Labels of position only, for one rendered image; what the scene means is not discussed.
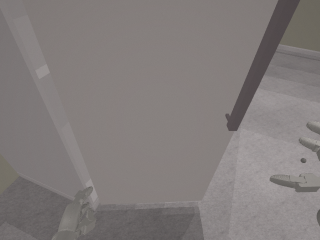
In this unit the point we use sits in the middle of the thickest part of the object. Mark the right robot hand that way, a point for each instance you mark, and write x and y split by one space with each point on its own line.
306 182

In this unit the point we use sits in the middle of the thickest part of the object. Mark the left robot hand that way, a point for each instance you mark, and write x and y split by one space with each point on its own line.
71 219

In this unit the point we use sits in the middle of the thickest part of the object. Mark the fridge door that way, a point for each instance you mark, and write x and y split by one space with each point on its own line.
146 85

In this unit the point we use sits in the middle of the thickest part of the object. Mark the robot left forearm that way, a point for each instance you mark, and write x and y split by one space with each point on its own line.
65 235

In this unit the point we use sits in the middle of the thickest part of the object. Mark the handle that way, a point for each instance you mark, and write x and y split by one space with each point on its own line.
275 30

